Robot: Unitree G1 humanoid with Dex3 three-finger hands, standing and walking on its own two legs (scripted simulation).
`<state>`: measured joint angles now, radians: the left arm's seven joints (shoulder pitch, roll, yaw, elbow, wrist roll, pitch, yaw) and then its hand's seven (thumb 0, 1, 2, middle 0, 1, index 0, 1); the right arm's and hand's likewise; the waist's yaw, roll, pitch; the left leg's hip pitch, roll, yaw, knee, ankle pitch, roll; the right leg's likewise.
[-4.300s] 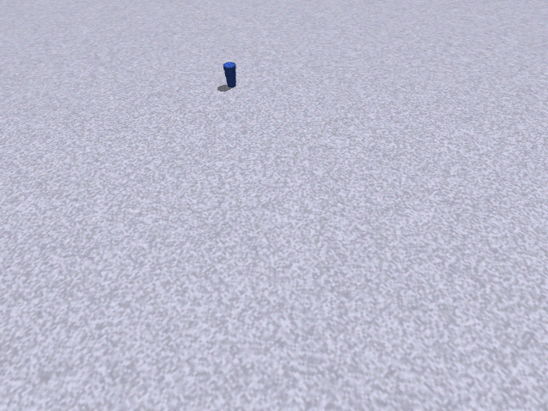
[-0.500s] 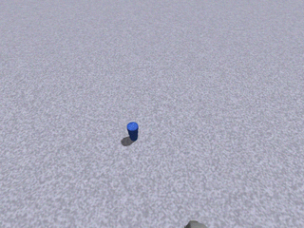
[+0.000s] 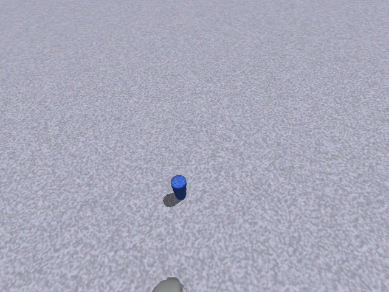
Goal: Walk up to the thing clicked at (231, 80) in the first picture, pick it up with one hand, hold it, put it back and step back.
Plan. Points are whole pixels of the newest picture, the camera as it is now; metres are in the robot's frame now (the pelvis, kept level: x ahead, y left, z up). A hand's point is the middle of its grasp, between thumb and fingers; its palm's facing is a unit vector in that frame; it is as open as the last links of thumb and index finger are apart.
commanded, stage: walk up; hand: left
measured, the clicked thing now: (179, 188) +0.76 +0.18 -0.70
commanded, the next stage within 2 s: none
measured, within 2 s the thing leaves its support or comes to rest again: neither
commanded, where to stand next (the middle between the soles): +0.39 +0.01 m, yaw -1 degrees
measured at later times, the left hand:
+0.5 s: hand (85, 270) +0.20 +0.30 -0.14, palm faces -0.05 -0.93 -0.36, open 7.4 cm
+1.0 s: hand (114, 220) +0.33 +0.27 -0.15, palm faces -0.03 -0.92 -0.40, open 7.4 cm
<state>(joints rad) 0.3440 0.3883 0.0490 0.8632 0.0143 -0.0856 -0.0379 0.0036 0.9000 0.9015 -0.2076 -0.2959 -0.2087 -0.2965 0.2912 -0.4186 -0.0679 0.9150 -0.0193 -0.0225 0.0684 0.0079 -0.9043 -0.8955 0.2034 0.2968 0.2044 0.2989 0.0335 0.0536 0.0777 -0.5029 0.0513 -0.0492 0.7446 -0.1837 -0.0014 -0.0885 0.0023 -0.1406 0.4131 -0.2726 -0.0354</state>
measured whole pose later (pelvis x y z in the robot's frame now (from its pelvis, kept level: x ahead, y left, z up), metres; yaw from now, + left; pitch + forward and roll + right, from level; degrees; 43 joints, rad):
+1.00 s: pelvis +0.29 +0.00 -0.01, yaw -1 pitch -3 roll -1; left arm 0.31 0.40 0.01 0.87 0.00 -0.05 -0.01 0.00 0.90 0.90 -0.21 -0.30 -0.21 -0.30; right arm 0.24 -0.41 -0.06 0.91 -0.01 -0.02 0.03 0.01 -0.90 -0.90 0.20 0.30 0.20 0.30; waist 0.03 0.03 0.11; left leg -0.40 0.05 0.01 0.64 -0.17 0.00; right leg -0.23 -0.03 -0.06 0.60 -0.31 0.00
